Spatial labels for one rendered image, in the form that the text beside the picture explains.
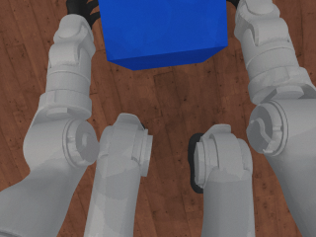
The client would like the left robot forearm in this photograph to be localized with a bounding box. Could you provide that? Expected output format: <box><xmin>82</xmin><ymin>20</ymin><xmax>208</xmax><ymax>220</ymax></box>
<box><xmin>23</xmin><ymin>14</ymin><xmax>96</xmax><ymax>153</ymax></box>

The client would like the right robot thigh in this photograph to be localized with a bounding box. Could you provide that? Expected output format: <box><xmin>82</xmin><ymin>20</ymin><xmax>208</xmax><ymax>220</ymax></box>
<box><xmin>194</xmin><ymin>133</ymin><xmax>256</xmax><ymax>237</ymax></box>

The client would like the right robot upper arm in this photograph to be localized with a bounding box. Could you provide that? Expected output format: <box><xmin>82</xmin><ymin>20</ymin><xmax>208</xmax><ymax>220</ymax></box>
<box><xmin>246</xmin><ymin>99</ymin><xmax>316</xmax><ymax>237</ymax></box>

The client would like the right robot forearm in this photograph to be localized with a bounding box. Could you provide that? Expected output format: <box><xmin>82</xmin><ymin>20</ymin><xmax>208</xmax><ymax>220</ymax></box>
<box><xmin>234</xmin><ymin>0</ymin><xmax>316</xmax><ymax>105</ymax></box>

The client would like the left robot hand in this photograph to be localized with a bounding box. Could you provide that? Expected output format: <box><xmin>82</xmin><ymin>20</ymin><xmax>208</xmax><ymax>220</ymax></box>
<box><xmin>65</xmin><ymin>0</ymin><xmax>101</xmax><ymax>31</ymax></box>

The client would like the robot right shin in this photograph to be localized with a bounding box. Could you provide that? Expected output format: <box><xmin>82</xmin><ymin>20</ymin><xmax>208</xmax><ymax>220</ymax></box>
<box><xmin>195</xmin><ymin>123</ymin><xmax>253</xmax><ymax>189</ymax></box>

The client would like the right robot hand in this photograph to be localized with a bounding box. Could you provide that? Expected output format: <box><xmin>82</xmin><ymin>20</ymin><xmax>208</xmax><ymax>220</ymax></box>
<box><xmin>226</xmin><ymin>0</ymin><xmax>240</xmax><ymax>11</ymax></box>

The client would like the left robot upper arm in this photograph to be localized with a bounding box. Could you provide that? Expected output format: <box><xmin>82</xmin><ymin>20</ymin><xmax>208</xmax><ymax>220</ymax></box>
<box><xmin>0</xmin><ymin>118</ymin><xmax>100</xmax><ymax>237</ymax></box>

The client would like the carton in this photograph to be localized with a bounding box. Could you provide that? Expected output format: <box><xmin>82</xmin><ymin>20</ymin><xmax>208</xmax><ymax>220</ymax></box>
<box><xmin>98</xmin><ymin>0</ymin><xmax>228</xmax><ymax>71</ymax></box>

